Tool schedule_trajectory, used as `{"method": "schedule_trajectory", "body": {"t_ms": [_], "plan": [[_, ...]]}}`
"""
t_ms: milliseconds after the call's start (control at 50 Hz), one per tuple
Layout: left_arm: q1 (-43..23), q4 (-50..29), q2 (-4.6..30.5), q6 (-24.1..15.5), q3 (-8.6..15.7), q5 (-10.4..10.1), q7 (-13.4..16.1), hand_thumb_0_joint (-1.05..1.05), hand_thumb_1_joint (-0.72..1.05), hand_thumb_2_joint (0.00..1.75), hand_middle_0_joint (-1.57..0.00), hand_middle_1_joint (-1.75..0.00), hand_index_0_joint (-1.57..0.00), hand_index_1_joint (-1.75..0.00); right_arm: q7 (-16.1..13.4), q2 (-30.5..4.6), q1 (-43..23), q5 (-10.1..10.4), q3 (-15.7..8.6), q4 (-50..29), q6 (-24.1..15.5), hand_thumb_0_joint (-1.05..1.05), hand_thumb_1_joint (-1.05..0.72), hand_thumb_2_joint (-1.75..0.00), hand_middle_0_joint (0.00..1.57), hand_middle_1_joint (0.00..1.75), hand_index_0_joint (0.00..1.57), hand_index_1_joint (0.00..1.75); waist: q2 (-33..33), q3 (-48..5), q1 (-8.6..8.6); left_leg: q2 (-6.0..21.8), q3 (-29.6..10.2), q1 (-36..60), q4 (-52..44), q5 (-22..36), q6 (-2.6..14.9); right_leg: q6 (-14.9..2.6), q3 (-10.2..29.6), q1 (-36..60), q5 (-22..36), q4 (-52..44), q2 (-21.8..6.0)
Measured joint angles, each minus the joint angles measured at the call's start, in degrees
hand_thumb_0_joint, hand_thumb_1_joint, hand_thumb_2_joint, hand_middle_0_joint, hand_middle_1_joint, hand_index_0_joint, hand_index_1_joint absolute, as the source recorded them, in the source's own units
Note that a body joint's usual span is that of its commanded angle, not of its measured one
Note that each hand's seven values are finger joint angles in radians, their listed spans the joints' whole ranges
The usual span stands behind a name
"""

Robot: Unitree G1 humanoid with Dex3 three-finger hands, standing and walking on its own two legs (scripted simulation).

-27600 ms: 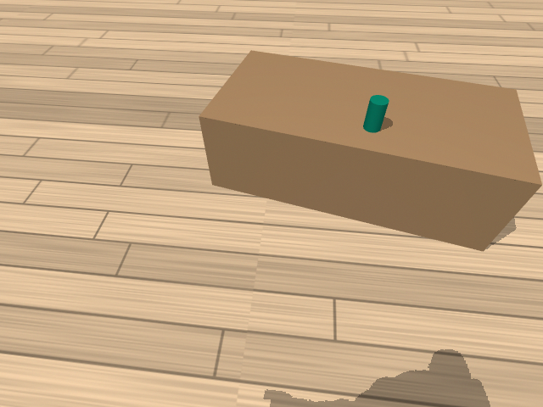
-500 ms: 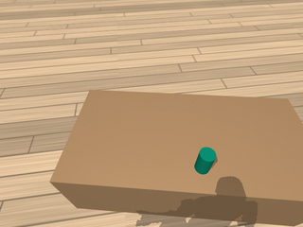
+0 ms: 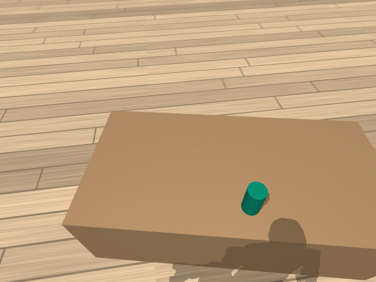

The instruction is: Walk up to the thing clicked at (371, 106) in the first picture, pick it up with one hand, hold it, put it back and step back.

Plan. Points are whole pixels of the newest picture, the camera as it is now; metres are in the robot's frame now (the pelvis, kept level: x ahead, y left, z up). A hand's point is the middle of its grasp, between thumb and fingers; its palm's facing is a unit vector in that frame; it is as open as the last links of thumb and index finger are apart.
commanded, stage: stand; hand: right
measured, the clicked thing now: (253, 199) +0.46 -0.22 -0.30
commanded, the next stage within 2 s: step back in 0.14 s
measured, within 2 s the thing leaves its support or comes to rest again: neither
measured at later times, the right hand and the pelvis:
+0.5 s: hand out of the picture -0.02 -0.23 -0.16, palm faces -0.02 +0.89 -0.45, open 7.4 cm; pelvis -0.07 +0.06 -0.03, yaw -1 degrees
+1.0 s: hand out of the picture -0.06 -0.20 -0.17, palm faces +0.06 +0.94 -0.35, open 7.4 cm; pelvis -0.15 +0.06 -0.02, yaw -5 degrees
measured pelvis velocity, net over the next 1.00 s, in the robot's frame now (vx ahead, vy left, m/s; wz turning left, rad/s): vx -0.15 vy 0.06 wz -0.10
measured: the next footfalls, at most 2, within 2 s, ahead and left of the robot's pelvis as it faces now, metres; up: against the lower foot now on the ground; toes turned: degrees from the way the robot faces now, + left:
right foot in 0.84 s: -0.09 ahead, -0.04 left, +0.00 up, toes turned -1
left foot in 1.20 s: -0.18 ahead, +0.20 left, +0.00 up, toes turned -5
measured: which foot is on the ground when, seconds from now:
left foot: down 0.00-0.90, up 0.92-1.00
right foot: down 0.00-0.44, up 0.46-0.82, down 0.84-1.00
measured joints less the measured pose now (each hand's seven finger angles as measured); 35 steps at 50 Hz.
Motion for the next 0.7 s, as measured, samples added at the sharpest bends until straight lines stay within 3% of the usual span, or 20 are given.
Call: {"method": "schedule_trajectory", "body": {"t_ms": [160, 240, 320, 360, 420, 440, 460, 500, 540, 600, 640, 700], "plan": [[-0.1, -0.9, 0.0, 0.1, 0.3, -0.2, -0.1, 0.01, 0.91, 0.90, -0.20, -0.30, -0.20, -0.30, 0.2, -0.1, -0.2, 0.1, -0.1, -0.5, 0.2, 0.01, -0.91, -0.90, 0.20, 0.30, 0.20, 0.30, 0.1, 0.0, -0.06, 0.1, 0.0, -0.8, 0.9, -0.3, -0.04, -0.09, 0.0, -0.7, -0.2, 0.6, 0.1], [-1.4, -4.4, 0.5, 0.7, 1.9, -0.8, 0.1, 0.01, 0.90, 0.90, -0.20, -0.30, -0.20, -0.30, 0.3, -1.2, -2.5, 1.0, -1.2, -3.3, 1.3, 0.01, -0.91, -0.90, 0.20, 0.30, 0.20, 0.30, 0.5, 3.5, -0.21, 0.3, 0.3, -7.0, 10.1, -2.3, 1.28, -0.39, 0.2, -4.0, -0.3, 3.6, 0.4], [-3.0, -8.2, 1.5, 1.6, 2.7, 0.4, 0.4, 0.01, 0.90, 0.90, -0.20, -0.30, -0.20, -0.30, 0.7, -2.7, -3.7, 1.1, -2.5, -6.7, 2.5, 0.00, -0.91, -0.90, 0.20, 0.30, 0.20, 0.30, -0.7, 6.4, -0.12, -2.8, -0.2, -14.6, 27.0, -13.2, 3.45, -0.09, 1.8, -8.0, 0.1, 6.6, -1.1], [-3.8, -9.7, 2.3, 2.2, 2.8, 1.0, 0.6, 0.01, 0.90, 0.90, -0.20, -0.30, -0.21, -0.30, 0.9, -3.2, -3.1, 1.2, -3.1, -8.1, 2.7, 0.00, -0.91, -0.90, 0.20, 0.30, 0.20, 0.30, -1.4, 6.7, -0.59, -3.4, -0.5, -15.9, 30.5, -14.7, 4.11, 0.36, 2.1, -10.2, 0.0, 8.5, -1.8], [-5.3, -12.2, 3.3, 3.2, 2.8, 1.2, 0.9, 0.01, 0.90, 0.90, -0.20, -0.30, -0.20, -0.30, 0.9, -3.9, -1.3, 0.9, -3.6, -9.2, 2.6, 0.00, -0.91, -0.90, 0.20, 0.30, 0.20, 0.30, -1.9, 6.4, -1.53, -2.5, -0.4, -13.4, 24.1, -9.9, 3.85, 1.68, 1.9, -13.8, -1.0, 12.6, -2.5], [-5.8, -13.1, 3.6, 3.5, 2.7, 1.0, 1.0, 0.01, 0.90, 0.90, -0.20, -0.30, -0.20, -0.30, 0.8, -4.0, -0.6, 0.5, -3.8, -9.4, 2.5, 0.00, -0.91, -0.90, 0.20, 0.30, 0.20, 0.30, -2.0, 6.3, -1.87, -2.4, -0.5, -11.7, 20.1, -9.9, 2.99, 2.04, 1.9, -15.3, -1.7, 14.8, -2.8], [-6.6, -13.7, 4.2, 3.9, 2.9, 0.6, 1.0, 0.01, 0.90, 0.90, -0.20, -0.30, -0.20, -0.30, 0.5, -3.4, -0.4, -0.2, -4.1, -9.1, 2.3, 0.00, -0.91, -0.90, 0.20, 0.30, 0.20, 0.30, -3.6, 7.1, -1.79, -3.5, 0.2, -11.4, 19.7, -10.8, 2.92, 1.15, 3.6, -16.6, -3.2, 17.4, -3.1], [-7.2, -14.6, 4.7, 4.4, 3.3, 0.3, 1.6, 0.01, 0.91, 0.90, -0.20, -0.30, -0.20, -0.30, 0.5, -2.0, 0.4, -1.0, -3.8, -8.8, 2.5, 0.00, -0.91, -0.90, 0.20, 0.30, 0.20, 0.30, -5.2, 8.1, -1.36, -4.1, 1.3, -11.4, 20.0, -10.1, 3.62, -0.03, 8.7, -18.4, -13.6, 25.1, 0.3], [-6.6, -14.7, 4.2, 4.7, 3.3, 0.4, 2.0, 0.01, 0.91, 0.90, -0.20, -0.30, -0.20, -0.30, 0.6, -1.1, 1.7, -1.2, -3.4, -9.2, 2.7, 0.00, -0.91, -0.90, 0.20, 0.30, 0.20, 0.30, -4.4, 7.6, -2.43, -3.2, 0.6, -11.6, 18.9, -8.7, 4.14, -0.27, 10.4, -19.7, -20.2, 34.0, 4.9], [-5.3, -14.8, 3.6, 4.8, 3.0, 0.0, 1.9, 0.01, 0.91, 0.90, -0.20, -0.30, -0.20, -0.30, -0.1, -0.4, 3.0, -1.4, -3.0, -9.7, 2.6, 0.01, -0.91, -0.89, 0.20, 0.30, 0.20, 0.30, -3.7, 6.7, -2.68, -2.6, 0.7, -11.5, 15.2, -5.9, 4.49, -0.48, 11.0, -20.3, -19.1, 43.4, 8.3], [-4.1, -15.5, 3.2, 4.5, 3.1, 0.1, 1.6, 0.01, 0.91, 0.90, -0.20, -0.30, -0.20, -0.30, -0.7, -0.2, 2.9, -1.1, -3.0, -10.3, 2.3, 0.01, -0.90, -0.89, 0.20, 0.30, 0.20, 0.30, -3.4, 7.0, -2.15, -2.6, 1.6, -11.6, 14.0, -4.8, 4.71, -0.14, 10.7, -19.2, -17.9, 44.7, 8.3], [-2.4, -16.0, 2.8, 4.4, 3.1, 0.4, 1.4, 0.01, 0.91, 0.90, -0.20, -0.30, -0.20, -0.30, -1.3, -0.2, 2.1, -0.6, -3.1, -11.6, 2.0, 0.01, -0.90, -0.89, 0.20, 0.30, 0.20, 0.30, -2.9, 7.9, -1.68, -2.7, 3.0, -12.1, 14.3, -4.4, 5.08, 0.96, 9.9, -15.5, -17.6, 39.4, 6.9]]}}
